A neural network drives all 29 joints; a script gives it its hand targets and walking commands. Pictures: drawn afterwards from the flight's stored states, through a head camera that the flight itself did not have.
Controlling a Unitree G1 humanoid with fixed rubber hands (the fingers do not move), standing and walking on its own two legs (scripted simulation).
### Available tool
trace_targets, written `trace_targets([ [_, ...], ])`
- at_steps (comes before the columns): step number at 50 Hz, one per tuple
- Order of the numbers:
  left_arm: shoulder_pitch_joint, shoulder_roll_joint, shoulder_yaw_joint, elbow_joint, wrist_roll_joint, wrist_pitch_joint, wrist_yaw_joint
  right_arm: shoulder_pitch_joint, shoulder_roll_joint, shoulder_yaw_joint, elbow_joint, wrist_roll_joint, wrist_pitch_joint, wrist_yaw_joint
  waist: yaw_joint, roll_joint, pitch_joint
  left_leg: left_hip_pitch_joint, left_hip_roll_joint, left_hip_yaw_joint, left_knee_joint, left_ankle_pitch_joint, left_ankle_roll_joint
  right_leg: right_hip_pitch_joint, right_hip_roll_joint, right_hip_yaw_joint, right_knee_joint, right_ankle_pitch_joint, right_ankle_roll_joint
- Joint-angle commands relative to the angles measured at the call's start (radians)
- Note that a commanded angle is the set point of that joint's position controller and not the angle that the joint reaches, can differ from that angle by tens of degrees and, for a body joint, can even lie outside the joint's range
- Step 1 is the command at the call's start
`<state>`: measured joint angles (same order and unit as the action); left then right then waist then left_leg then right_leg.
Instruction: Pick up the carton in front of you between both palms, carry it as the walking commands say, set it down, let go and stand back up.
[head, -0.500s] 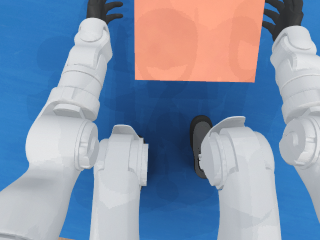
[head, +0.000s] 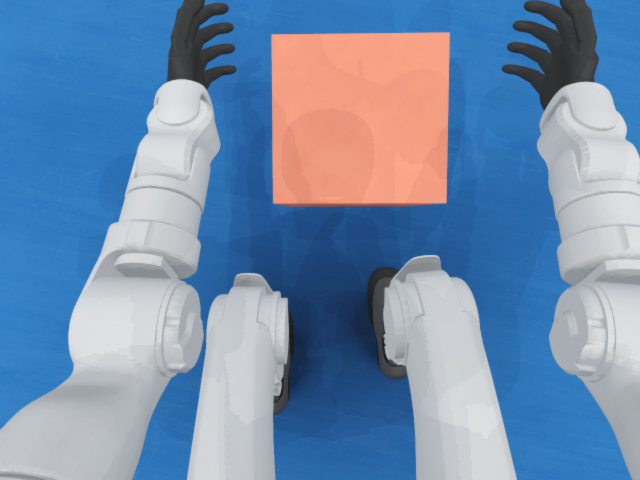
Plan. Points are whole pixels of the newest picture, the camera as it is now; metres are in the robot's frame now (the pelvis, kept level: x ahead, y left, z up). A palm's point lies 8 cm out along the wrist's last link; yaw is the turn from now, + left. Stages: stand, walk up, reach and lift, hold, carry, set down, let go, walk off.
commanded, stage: set down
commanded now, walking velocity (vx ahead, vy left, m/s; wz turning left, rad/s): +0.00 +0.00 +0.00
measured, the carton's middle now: (352, 139) +0.49 -0.07 -0.31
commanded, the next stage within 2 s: let go in 0.66 s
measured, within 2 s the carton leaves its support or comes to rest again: neither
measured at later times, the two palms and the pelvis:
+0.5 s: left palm out of the picture +0.54 +0.12 +0.03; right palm out of the picture +0.48 -0.28 +0.03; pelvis +0.03 +0.00 +0.13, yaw -1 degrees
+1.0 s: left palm out of the picture +0.46 +0.16 +0.15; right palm out of the picture +0.43 -0.27 +0.15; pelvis +0.09 -0.01 +0.27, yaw -1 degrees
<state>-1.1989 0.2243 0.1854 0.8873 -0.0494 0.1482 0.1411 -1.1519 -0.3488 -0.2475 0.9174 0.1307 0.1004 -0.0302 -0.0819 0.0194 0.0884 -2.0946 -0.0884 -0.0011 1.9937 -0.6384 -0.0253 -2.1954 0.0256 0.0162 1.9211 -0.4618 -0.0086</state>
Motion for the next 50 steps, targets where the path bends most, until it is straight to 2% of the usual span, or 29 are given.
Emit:
trace_targets([
  [1,-0.182,0.036,-0.019,-0.149,-0.014,-0.015,-0.012,-0.166,-0.091,-0.035,-0.119,-0.025,-0.012,0.004,-0.048,-0.022,-1.064,0.303,-0.039,0.082,-0.267,0.135,0.003,0.814,0.015,-0.054,-0.204,0.259,0.029],
  [4,-0.162,0.059,0.009,-0.134,0.020,-0.014,-0.012,-0.148,-0.081,-0.025,-0.116,-0.033,-0.003,0.018,-0.025,-0.041,-1.103,0.329,-0.038,0.072,-0.326,0.206,-0.002,0.877,0.021,-0.050,-0.242,0.347,0.037],
  [5,-0.151,0.038,0.005,-0.162,0.023,-0.013,-0.012,-0.102,-0.143,-0.090,-0.101,-0.066,-0.012,0.022,-0.071,0.007,-1.121,0.331,-0.049,0.061,-0.352,0.207,-0.012,0.860,0.022,-0.059,-0.251,0.370,0.025],
  [6,-0.106,0.027,0.019,-0.144,0.013,-0.016,-0.014,-0.119,-0.112,-0.044,-0.170,-0.062,-0.017,0.024,-0.018,-0.078,-1.104,0.340,-0.037,0.075,-0.352,0.244,-0.008,0.840,0.017,-0.062,-0.260,0.378,0.046],
  [8,-0.087,0.040,0.019,-0.162,0.031,-0.019,-0.012,-0.054,-0.077,-0.054,-0.175,-0.027,-0.018,0.036,-0.025,0.012,-1.158,0.402,-0.037,0.075,-0.369,0.273,-0.007,0.889,0.026,-0.068,-0.287,0.419,0.042],
  [9,-0.088,0.054,0.039,-0.237,0.054,-0.026,-0.015,-0.091,-0.150,-0.050,-0.193,-0.049,-0.015,0.032,0.029,0.037,-1.167,0.393,-0.045,0.106,-0.375,0.268,-0.018,0.953,0.018,-0.027,-0.323,0.403,0.035],
  [10,-0.119,0.083,0.021,-0.194,0.022,-0.014,-0.015,-0.107,-0.100,-0.064,-0.220,-0.050,-0.010,0.039,-0.061,-0.049,-1.169,0.411,-0.033,0.064,-0.402,0.269,-0.005,0.961,0.026,-0.057,-0.321,0.426,0.051],
  [11,-0.122,0.067,0.024,-0.225,0.044,-0.005,-0.006,-0.083,-0.132,-0.063,-0.171,-0.046,0.003,0.047,-0.021,-0.001,-1.209,0.454,-0.035,0.079,-0.432,0.279,-0.014,0.960,0.029,-0.059,-0.338,0.420,0.042],
  [12,-0.068,0.016,-0.014,-0.249,0.002,-0.003,-0.003,-0.039,-0.138,-0.074,-0.242,-0.053,-0.008,0.052,-0.060,0.008,-1.263,0.540,-0.049,0.060,-0.462,0.312,-0.025,1.016,0.038,-0.080,-0.346,0.463,0.032],
  [13,-0.058,0.056,0.025,-0.261,0.037,-0.014,-0.008,-0.029,-0.115,-0.064,-0.213,-0.039,0.003,0.042,-0.018,0.026,-1.215,0.526,-0.038,0.092,-0.441,0.294,-0.019,0.984,0.030,-0.042,-0.401,0.428,0.036],
  [16,-0.055,0.044,0.015,-0.301,0.034,0.003,-0.019,-0.023,-0.138,-0.093,-0.299,-0.066,0.006,0.054,-0.049,0.018,-1.271,0.564,-0.036,0.060,-0.503,0.321,-0.015,1.039,0.028,-0.068,-0.417,0.463,0.038],
  [17,-0.091,0.045,0.009,-0.308,0.035,0.013,-0.018,-0.078,-0.114,-0.049,-0.295,-0.020,0.016,0.062,0.014,0.047,-1.207,0.667,-0.023,0.046,-0.556,0.338,-0.014,0.933,0.030,-0.074,-0.462,0.411,0.034],
  [20,-0.075,0.049,0.008,-0.271,0.018,0.035,-0.022,-0.032,-0.142,-0.104,-0.220,-0.066,0.032,0.073,-0.072,-0.001,-1.160,0.618,-0.026,0.046,-0.607,0.260,-0.024,0.994,0.025,-0.076,-0.529,0.357,0.028],
  [24,0.005,0.012,0.050,-0.193,0.051,0.008,-0.033,-0.002,-0.090,-0.097,-0.216,-0.102,0.014,0.078,-0.040,-0.049,-1.081,0.640,-0.023,0.038,-0.675,0.259,-0.010,1.116,0.034,-0.061,-0.611,0.378,0.045],
  [25,-0.038,0.031,0.061,-0.285,0.063,-0.007,-0.030,-0.008,-0.086,-0.080,-0.222,-0.098,0.013,0.081,0.007,-0.027,-1.117,0.666,-0.031,0.043,-0.694,0.301,-0.015,1.119,0.024,-0.042,-0.623,0.372,0.056],
  [27,0.008,0.030,0.048,-0.245,0.070,-0.008,-0.034,0.010,-0.093,-0.099,-0.199,-0.097,0.008,0.076,-0.002,0.018,-1.099,0.679,-0.027,0.035,-0.732,0.324,-0.020,1.135,0.024,-0.028,-0.644,0.442,0.033],
  [29,0.048,0.035,0.047,-0.172,0.057,-0.007,-0.039,0.070,-0.045,-0.067,-0.187,-0.096,0.003,0.080,-0.043,-0.120,-1.108,0.695,-0.014,0.012,-0.756,0.333,0.006,1.228,0.034,-0.044,-0.686,0.501,0.050],
  [30,0.032,0.003,0.044,-0.251,0.076,-0.013,-0.044,0.086,-0.065,-0.082,-0.167,-0.102,-0.002,0.081,0.007,-0.011,-1.100,0.691,-0.031,0.036,-0.797,0.341,-0.014,1.250,0.023,-0.027,-0.703,0.481,0.034],
  [32,0.086,0.038,0.058,-0.173,0.076,-0.019,-0.048,0.049,-0.041,-0.079,-0.196,-0.078,-0.001,0.085,0.040,-0.030,-1.091,0.771,-0.005,0.021,-0.841,0.367,-0.005,1.253,0.031,-0.031,-0.743,0.475,0.043],
  [35,0.103,0.023,0.040,-0.201,0.116,-0.014,-0.056,0.101,-0.075,-0.120,-0.162,-0.132,-0.012,0.081,0.010,0.039,-1.112,0.810,-0.009,0.019,-0.874,0.406,-0.022,1.296,0.020,0.000,-0.797,0.514,0.026],
  [37,0.148,0.024,0.035,-0.287,0.099,-0.027,-0.051,0.186,-0.033,-0.092,-0.200,-0.153,-0.018,0.097,-0.024,-0.047,-1.112,0.891,-0.005,-0.007,-0.963,0.405,-0.005,1.363,0.024,-0.050,-0.826,0.506,0.035],
  [38,0.141,-0.001,0.038,-0.278,0.112,-0.019,-0.052,0.161,-0.094,-0.130,-0.218,-0.151,-0.024,0.102,-0.010,0.052,-1.094,0.910,0.000,-0.012,-0.974,0.448,-0.028,1.330,0.014,-0.033,-0.846,0.540,0.006],
  [39,0.240,-0.062,0.002,-0.267,0.092,-0.018,-0.054,0.254,-0.030,-0.083,-0.211,-0.147,-0.020,0.104,-0.041,-0.007,-1.064,0.956,-0.006,-0.006,-1.003,0.441,-0.029,1.412,0.029,-0.048,-0.880,0.539,0.021],
  [40,0.310,-0.023,0.049,-0.278,0.120,-0.018,-0.046,0.259,-0.067,-0.057,-0.286,-0.180,-0.023,0.111,0.041,-0.019,-1.133,0.999,-0.009,0.003,-1.003,0.459,-0.017,1.476,0.020,-0.032,-0.893,0.529,0.017],
  [41,0.336,-0.039,-0.003,-0.235,0.129,-0.017,-0.042,0.344,-0.046,-0.067,-0.226,-0.167,-0.024,0.119,-0.039,0.019,-1.051,1.014,0.008,0.011,-1.014,0.442,-0.023,1.460,0.022,-0.024,-0.928,0.552,0.009],
  [43,0.380,-0.005,0.035,-0.311,0.129,-0.026,-0.046,0.356,-0.072,-0.048,-0.315,-0.196,-0.028,0.128,0.017,-0.024,-0.995,0.994,0.005,0.003,-1.091,0.424,-0.020,1.527,0.007,-0.024,-0.964,0.517,0.007],
  [45,0.487,-0.071,0.007,-0.390,0.145,-0.032,-0.053,0.434,-0.057,-0.021,-0.367,-0.183,-0.032,0.130,0.025,0.019,-1.020,1.070,-0.006,0.018,-1.117,0.489,-0.030,1.677,0.014,0.005,-1.010,0.592,-0.009],
  [47,0.565,-0.039,-0.009,-0.407,0.132,-0.051,-0.058,0.529,-0.058,-0.033,-0.413,-0.193,-0.045,0.141,-0.010,-0.053,-0.996,1.127,0.010,-0.006,-1.170,0.492,-0.014,1.719,0.012,-0.019,-1.020,0.601,0.018],
  [50,0.694,-0.070,-0.007,-0.353,0.109,-0.076,-0.071,0.607,0.002,0.021,-0.463,-0.174,-0.061,0.138,0.043,-0.057,-0.922,1.091,0.000,0.012,-1.195,0.577,-0.024,1.838,-0.004,0.023,-1.068,0.815,0.003],
])
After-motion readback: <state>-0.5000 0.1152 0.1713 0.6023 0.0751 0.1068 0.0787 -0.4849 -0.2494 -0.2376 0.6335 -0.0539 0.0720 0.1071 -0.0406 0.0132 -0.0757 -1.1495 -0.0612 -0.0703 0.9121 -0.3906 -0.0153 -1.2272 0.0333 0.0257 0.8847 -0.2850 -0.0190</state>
